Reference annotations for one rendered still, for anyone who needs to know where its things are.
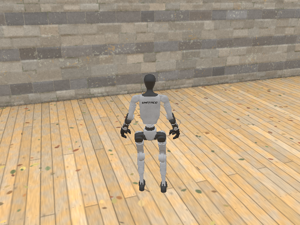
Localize robot right hand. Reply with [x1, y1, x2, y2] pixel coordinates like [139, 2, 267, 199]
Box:
[169, 129, 180, 139]

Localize robot right forearm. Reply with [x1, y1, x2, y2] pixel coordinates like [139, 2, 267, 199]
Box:
[169, 113, 179, 131]

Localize robot torso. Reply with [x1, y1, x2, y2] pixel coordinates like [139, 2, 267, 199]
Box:
[139, 92, 161, 141]

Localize robot left forearm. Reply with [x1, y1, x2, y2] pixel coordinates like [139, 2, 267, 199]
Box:
[122, 113, 131, 130]

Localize robot left hand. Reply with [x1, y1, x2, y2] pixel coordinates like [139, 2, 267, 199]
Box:
[120, 128, 131, 138]

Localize left robot upper arm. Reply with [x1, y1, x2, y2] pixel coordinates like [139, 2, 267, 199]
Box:
[127, 95, 140, 120]

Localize robot head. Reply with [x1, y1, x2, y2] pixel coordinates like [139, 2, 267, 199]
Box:
[142, 74, 158, 97]

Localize right robot upper arm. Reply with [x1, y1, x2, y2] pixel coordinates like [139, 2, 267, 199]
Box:
[160, 95, 173, 120]

